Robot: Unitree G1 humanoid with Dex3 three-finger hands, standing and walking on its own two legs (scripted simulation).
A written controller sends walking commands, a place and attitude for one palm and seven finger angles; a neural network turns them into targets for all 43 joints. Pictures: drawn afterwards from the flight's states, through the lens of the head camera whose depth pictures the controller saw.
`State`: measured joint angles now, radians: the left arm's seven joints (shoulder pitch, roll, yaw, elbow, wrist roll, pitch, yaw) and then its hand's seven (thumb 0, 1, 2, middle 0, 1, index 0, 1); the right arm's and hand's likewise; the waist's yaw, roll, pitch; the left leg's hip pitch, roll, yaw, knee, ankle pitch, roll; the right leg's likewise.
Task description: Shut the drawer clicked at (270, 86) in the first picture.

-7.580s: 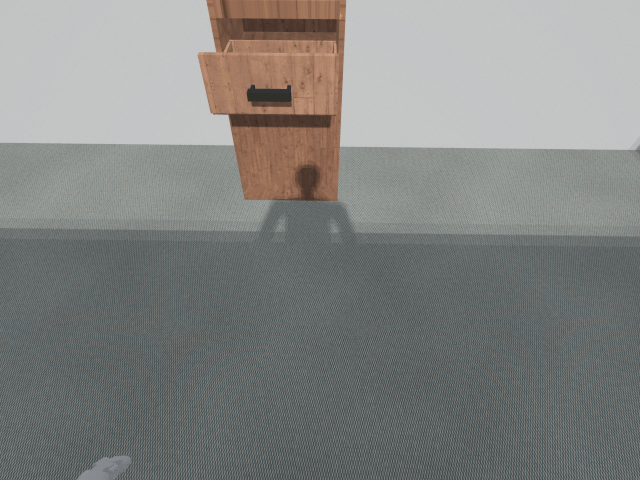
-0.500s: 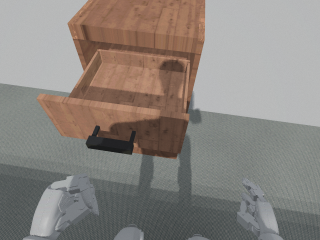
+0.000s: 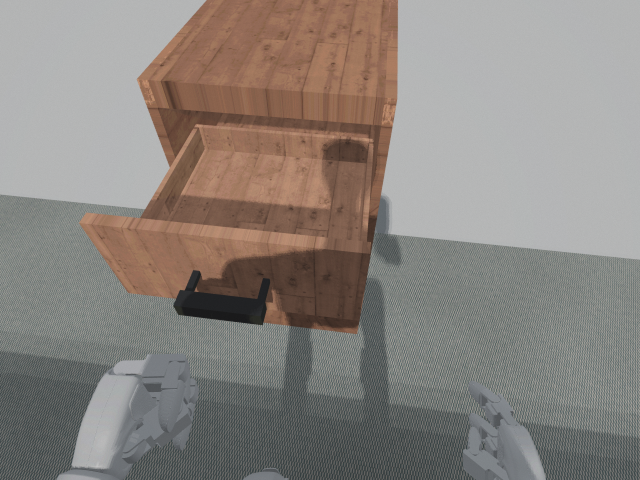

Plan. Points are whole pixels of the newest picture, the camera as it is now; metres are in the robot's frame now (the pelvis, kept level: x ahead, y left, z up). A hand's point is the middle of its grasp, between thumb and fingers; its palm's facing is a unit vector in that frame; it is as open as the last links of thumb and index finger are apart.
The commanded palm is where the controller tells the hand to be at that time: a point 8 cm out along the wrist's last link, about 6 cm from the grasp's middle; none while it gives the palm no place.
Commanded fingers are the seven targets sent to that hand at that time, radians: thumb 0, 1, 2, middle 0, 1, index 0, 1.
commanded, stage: raise the hand and make a fist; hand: left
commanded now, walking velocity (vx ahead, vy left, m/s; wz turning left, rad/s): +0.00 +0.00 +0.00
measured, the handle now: (225, 294) +0.37 +0.16 -0.01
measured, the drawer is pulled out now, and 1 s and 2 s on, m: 0.28 0.28 0.28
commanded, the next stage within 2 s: bring the fist close to the handle in 0.26 s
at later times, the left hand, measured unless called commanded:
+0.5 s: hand (188, 411) +0.18 +0.15 +0.08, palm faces -0.03 -1.00 -0.09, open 3.2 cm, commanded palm +0.16 +0.21 +0.08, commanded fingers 0.00 0.90 0.90 -1.40 -1.60 -1.40 -1.60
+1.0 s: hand (209, 392) +0.22 +0.15 +0.02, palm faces -0.10 -0.99 -0.05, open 3.2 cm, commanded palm +0.20 +0.21 +0.03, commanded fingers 0.00 0.90 0.90 -1.40 -1.60 -1.40 -1.60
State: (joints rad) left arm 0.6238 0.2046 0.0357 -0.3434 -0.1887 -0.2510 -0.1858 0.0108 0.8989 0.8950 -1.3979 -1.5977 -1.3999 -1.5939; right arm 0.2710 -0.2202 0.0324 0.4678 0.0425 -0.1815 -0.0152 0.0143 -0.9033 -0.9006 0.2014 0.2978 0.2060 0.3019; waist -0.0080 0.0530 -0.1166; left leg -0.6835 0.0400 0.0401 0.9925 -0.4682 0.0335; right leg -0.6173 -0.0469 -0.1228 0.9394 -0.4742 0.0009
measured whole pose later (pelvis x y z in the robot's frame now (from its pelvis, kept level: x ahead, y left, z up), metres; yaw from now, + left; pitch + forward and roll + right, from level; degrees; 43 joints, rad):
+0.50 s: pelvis +0.01 -0.03 +0.01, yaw +1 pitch +9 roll -1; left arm 0.60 0.23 0.14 -0.19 -0.26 -0.34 -0.28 0.01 0.90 0.89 -1.40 -1.60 -1.40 -1.60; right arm 0.22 -0.23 0.01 0.52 0.04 -0.23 -0.04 0.01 -0.91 -0.90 0.20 0.30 0.20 0.30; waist 0.00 0.04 -0.11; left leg -0.65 0.06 0.01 0.94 -0.45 -0.01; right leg -0.59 -0.03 -0.15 0.92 -0.49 -0.04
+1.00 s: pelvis +0.00 -0.02 -0.02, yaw +0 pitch +15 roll -1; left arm 0.38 0.22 0.13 0.03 -0.25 -0.43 -0.30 0.01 0.90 0.89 -1.40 -1.60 -1.40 -1.60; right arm 0.22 -0.24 0.00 0.55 0.02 -0.20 -0.03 0.01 -0.91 -0.90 0.20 0.30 0.20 0.30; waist -0.03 0.03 -0.12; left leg -0.85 0.06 0.03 1.09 -0.49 0.01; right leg -0.80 -0.04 -0.13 1.06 -0.52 -0.03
